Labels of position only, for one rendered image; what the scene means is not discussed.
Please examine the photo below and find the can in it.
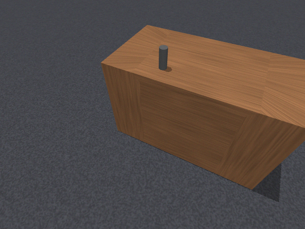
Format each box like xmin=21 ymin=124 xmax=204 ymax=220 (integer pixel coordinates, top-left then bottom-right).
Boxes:
xmin=159 ymin=45 xmax=168 ymax=70

